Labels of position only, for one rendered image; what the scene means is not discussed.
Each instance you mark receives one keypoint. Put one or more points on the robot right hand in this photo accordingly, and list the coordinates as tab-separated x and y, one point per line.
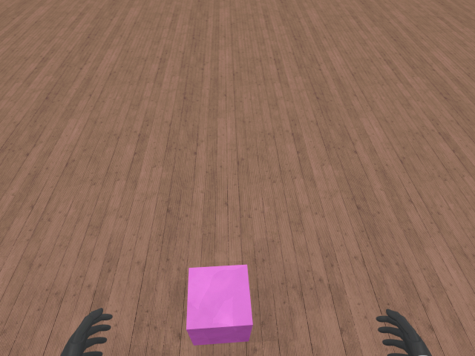
411	341

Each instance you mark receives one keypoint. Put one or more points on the robot left hand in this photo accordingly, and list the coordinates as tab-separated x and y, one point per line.
79	341

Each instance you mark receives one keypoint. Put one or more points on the carton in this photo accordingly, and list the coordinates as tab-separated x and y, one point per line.
219	306

